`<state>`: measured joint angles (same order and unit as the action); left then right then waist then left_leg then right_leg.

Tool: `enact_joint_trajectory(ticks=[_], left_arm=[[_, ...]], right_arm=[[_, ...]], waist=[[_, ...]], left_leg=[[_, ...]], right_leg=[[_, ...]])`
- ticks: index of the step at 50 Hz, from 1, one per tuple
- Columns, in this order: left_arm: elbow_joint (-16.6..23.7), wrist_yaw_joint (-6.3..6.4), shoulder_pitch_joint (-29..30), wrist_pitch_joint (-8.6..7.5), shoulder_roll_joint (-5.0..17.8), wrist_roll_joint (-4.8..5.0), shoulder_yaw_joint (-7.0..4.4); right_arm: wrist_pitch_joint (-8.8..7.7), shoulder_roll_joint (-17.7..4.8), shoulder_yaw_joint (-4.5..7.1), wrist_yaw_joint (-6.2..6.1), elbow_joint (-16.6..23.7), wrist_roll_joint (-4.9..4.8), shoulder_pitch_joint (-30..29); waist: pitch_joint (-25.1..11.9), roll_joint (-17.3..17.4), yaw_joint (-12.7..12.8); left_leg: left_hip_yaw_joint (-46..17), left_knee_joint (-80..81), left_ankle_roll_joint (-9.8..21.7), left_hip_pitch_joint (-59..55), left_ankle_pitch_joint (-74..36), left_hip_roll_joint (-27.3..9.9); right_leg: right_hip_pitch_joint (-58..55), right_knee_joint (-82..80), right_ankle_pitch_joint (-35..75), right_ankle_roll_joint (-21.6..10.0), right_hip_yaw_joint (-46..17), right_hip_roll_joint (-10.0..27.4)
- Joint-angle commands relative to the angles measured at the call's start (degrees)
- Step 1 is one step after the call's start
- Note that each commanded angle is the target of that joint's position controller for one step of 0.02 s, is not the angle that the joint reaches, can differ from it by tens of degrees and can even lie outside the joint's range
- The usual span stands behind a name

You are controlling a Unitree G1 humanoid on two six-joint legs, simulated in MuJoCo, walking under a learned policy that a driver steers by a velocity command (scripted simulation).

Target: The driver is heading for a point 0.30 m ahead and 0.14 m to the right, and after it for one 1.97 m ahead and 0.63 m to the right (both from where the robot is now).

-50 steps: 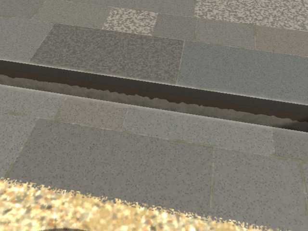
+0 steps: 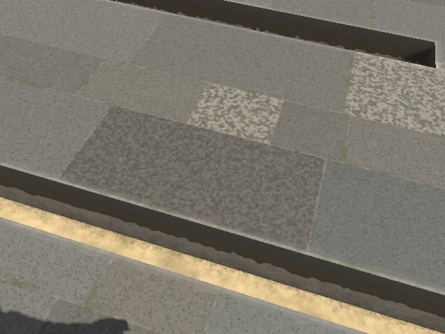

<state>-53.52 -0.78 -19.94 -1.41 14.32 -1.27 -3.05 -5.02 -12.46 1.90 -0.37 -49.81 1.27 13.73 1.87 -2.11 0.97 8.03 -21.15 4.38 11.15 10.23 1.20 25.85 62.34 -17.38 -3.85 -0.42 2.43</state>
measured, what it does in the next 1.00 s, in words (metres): walks ahead, turning right: right foot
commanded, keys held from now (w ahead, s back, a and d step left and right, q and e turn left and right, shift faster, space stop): w+e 0.20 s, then e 0.56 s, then no key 0.24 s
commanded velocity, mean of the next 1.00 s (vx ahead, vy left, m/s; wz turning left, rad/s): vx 0.22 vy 0.00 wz -0.49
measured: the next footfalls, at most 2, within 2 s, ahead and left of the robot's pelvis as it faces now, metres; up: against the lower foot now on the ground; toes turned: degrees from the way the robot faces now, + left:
right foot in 0.36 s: +0.31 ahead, -0.12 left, +0.00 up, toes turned -16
left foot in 1.02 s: +0.40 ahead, +0.05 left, +0.00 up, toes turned -35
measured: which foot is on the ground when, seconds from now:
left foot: down 0.00-0.34, up 0.36-1.00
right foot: up 0.00-0.34, down 0.36-1.00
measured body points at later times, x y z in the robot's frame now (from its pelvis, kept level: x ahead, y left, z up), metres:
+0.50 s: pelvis +0.21 -0.05 -0.02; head +0.25 -0.07 +0.43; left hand +0.40 +0.18 -0.14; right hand +0.21 -0.32 -0.15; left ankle +0.17 +0.10 -0.64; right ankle +0.27 -0.11 -0.74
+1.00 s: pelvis +0.29 -0.02 -0.01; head +0.30 -0.02 +0.44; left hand +0.50 +0.19 -0.13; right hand +0.28 -0.32 -0.11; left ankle +0.36 +0.07 -0.74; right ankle +0.28 -0.11 -0.74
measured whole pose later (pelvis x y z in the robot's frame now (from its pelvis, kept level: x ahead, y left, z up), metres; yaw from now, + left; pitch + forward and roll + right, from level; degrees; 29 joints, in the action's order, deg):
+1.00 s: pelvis +0.29 -0.02 -0.01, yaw -32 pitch +1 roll +0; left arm -43.8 0.5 -15.5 2.8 16.9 -0.6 -3.9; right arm 1.7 -15.4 1.9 -1.5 -42.4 -0.1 9.9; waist 0.8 -0.9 2.3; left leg -2.4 -31.8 0.6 16.9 17.9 1.5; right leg 15.9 25.8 -9.2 -3.6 -12.5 -9.5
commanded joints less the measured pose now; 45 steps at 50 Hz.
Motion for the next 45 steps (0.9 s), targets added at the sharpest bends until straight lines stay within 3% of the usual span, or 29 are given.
enact_joint_trajectory(ticks=[1, 5, 10, 12, 14, 16, 17, 18, 19, 20, 21, 22, 23, 24, 26, 28, 33, 38, 42, 45], left_arm=[[2.7, -0.77, -1.8, 1.16, 1.8, -0.03, -0.93], [6.3, -1.23, 5.9, 1.89, 1.4, -0.19, -0.76], [10.7, -1.9, 15.5, 1.83, 0.3, -0.48, 0.51], [12.2, -2.19, 17.5, 1.42, 0.1, -0.93, 0.75], [12.7, -2.09, 16.4, 0.88, 0.4, -1.18, 0.63], [10.6, -1.87, 8.3, 0.42, 2.1, -1.21, -0.16], [8.8, -1.5, 2.2, -0.13, 3.8, -1.49, -0.98], [6.7, -0.58, -4.9, -0.94, 6.6, -1.99, -2.21], [7.1, 0.05, -3.1, -1.02, 14.1, -1.45, -3.8], [8.6, 0.06, -5.6, -0.16, 17.0, 1.34, -4.94], [9.5, 0.81, -2.1, 0.78, 14.7, 1.81, -4.56], [9.7, 1.21, 2.4, 1.31, 10.8, 2.09, -3.49], [9.8, 1.31, 4.9, 1.49, 8.1, 2.0, -2.69], [9.9, 1.44, 6.0, 1.53, 7.0, 2.2, -2.36], [10.0, 1.02, 6.0, 0.91, 6.9, 1.37, -2.06], [9.8, 0.72, 5.3, 0.28, 9.2, 1.42, -2.63], [10.6, 0.98, 3.0, 1.42, 10.3, 1.45, -3.03], [11.3, 1.42, 0.6, 2.6, 10.9, 1.12, -3.48], [12.1, 1.42, 0.7, 3.17, 10.4, 0.59, -3.14], [12.4, 1.19, 1.6, 3.3, 10.4, 0.11, -2.98]], right_arm=[[-1.59, -5.2, 1.17, -0.35, 1.2, -0.49, 3.9], [-1.6, -5.6, 1.45, -0.43, -0.3, -0.17, 7.8], [-1.36, -6.9, 1.7, -0.87, -1.7, -0.25, 10.7], [-0.91, -6.9, 1.7, -1.13, -2.4, -0.42, 11.4], [-0.14, -8.2, 1.96, -1.78, -2.6, -0.68, 11.3], [0.8, -10.1, 2.64, -2.23, -2.1, -0.92, 9.7], [1.23, -10.2, 2.84, -2.23, -1.7, -1.15, 9.1], [1.46, -10.1, 2.85, -1.95, -0.8, -2.01, 7.4], [1.49, -3.2, 1.62, -1.26, 1.9, -1.26, 12.5], [2.36, -6.6, 2.08, -0.93, 4.1, -1.24, 11.9], [2.23, -7.5, 2.04, -0.93, 4.9, -1.11, 7.1], [1.94, -7.7, 1.94, -0.89, 5.6, -1.26, 4.1], [2.18, -7.8, 2.16, -1.0, 5.3, -0.63, 3.4], [3.31, -7.7, 2.23, -0.98, 5.5, 0.25, 4.5], [5.34, -6.3, 2.13, -0.78, 5.7, 0.83, 5.7], [6.26, -5.9, 2.19, -1.08, 6.4, 0.36, 5.2], [7.64, -8.0, 2.72, -1.42, 8.9, 0.12, -1.7], [7.64, -8.7, 2.72, -1.42, 10.5, -0.21, -6.4], [7.16, -8.2, 2.03, -0.94, 10.9, -0.49, -7.2], [6.75, -7.9, 1.59, -1.01, 10.9, -1.2, -5.9]], waist=[[0.3, 6.1, 0.4], [2.2, 6.4, -0.5], [4.8, 5.8, -2.2], [5.6, 5.1, -2.3], [3.4, 6.3, -1.6], [-1.5, 8.7, 1.4], [-5.4, 8.1, 3.8], [-9.8, 3.9, 8.0], [-14.6, -8.9, 1.6], [-24.7, -7.2, 4.4], [-18.3, -1.6, 4.2], [-9.3, 0.3, 2.6], [-5.0, 3.2, 0.1], [-4.0, 3.3, -1.5], [-5.6, 2.9, -2.9], [-6.4, 2.0, -3.2], [-5.8, -1.7, -0.4], [-3.8, -3.5, 1.6], [-3.9, -5.0, 2.0], [-4.5, -5.2, 2.0]], left_leg=[[-9.7, 12.9, 3.2, -4.7, -11.7, -15.2], [-3.8, 12.9, 3.3, -6.1, -16.0, -14.5], [0.8, 12.5, 3.0, -9.1, -19.8, -15.4], [3.7, 8.6, 2.6, -11.2, -30.5, -15.7], [5.9, 1.9, 1.7, -13.4, -46.2, -15.5], [6.6, -10.2, 0.9, -14.3, -56.5, -15.1], [6.3, -20.4, 0.2, -12.6, -51.3, -14.8], [7.1, -37.0, -2.1, -5.7, -34.9, -11.9], [5.0, -56.1, -4.4, 14.4, 25.0, -3.8], [-6.5, -66.8, -5.6, 24.0, 28.1, 1.4], [-10.1, -65.1, -5.5, 28.2, 20.8, -2.3], [-9.2, -60.7, -5.6, 28.3, 15.7, -4.0], [-9.6, -56.2, -6.1, 25.9, 13.3, -5.2], [-9.9, -52.6, -6.6, 22.3, 12.5, -5.9], [-9.7, -48.1, -7.0, 17.7, 11.2, -5.2], [-10.0, -44.9, -7.1, 17.7, 9.0, -4.8], [-11.8, -38.3, -7.5, 23.1, 4.8, -4.7], [-13.6, -32.6, -7.7, 26.5, 5.9, -3.3], [-12.5, -28.6, -6.5, 23.1, 9.1, -2.1], [-11.2, -23.2, -5.2, 15.2, 11.8, -0.4]], right_leg=[[8.3, 1.9, 5.6, 0.8, -1.5, 2.6], [14.2, -3.2, 13.2, 1.8, -0.2, 3.3], [13.1, -17.6, 17.9, 0.4, 4.4, 2.1], [10.9, -22.4, 16.8, -1.1, 7.0, 0.9], [5.8, -25.0, 13.0, -2.7, 9.8, -2.1], [-2.2, -26.4, 8.3, -4.8, 10.1, -5.7], [-9.4, -30.1, 10.0, -6.3, 8.3, -6.9], [-20.5, -37.6, 19.0, -8.8, 3.7, -4.7], [-37.6, -28.7, 55.7, -13.9, -15.8, 13.6], [-44.6, -34.1, 55.7, -23.3, -33.3, 20.0], [-38.7, -38.6, 46.7, -21.5, -27.8, 18.5], [-29.3, -41.5, 41.5, -19.0, -23.2, 15.9], [-22.4, -43.2, 41.0, -16.1, -19.9, 12.6], [-17.5, -44.3, 40.9, -14.4, -17.0, 10.3], [-13.4, -44.6, 42.9, -12.6, -14.4, 7.5], [-13.1, -44.5, 45.6, -11.6, -13.8, 6.7], [-15.5, -47.0, 23.6, -8.3, -18.5, 5.0], [-19.3, -47.4, 10.8, -8.6, -25.1, 5.5], [-19.9, -45.9, 12.3, -9.1, -25.9, 5.1], [-16.6, -43.0, 21.0, -9.3, -25.1, 4.9]])
Velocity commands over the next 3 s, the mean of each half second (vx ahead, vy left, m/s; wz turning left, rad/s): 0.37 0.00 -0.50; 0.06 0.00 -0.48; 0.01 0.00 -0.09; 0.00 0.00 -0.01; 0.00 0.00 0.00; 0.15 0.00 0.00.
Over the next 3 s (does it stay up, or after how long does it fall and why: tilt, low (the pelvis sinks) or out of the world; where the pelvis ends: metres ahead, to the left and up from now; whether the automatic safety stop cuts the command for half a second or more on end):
stays up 0.32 -0.04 -0.02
